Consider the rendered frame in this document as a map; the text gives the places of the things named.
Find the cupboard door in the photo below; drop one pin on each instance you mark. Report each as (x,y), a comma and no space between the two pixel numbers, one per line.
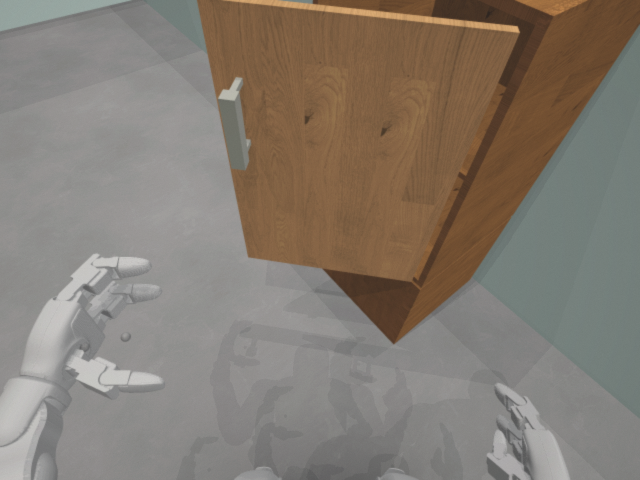
(359,122)

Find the left robot forearm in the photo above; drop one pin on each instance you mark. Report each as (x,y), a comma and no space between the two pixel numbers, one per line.
(31,424)

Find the robot right hand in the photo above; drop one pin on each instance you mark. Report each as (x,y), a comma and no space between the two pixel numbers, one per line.
(536,449)

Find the robot left hand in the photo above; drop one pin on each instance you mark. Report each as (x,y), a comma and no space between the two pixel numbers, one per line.
(52,350)

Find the handle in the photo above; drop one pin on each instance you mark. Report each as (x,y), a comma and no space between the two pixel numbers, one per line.
(233,124)

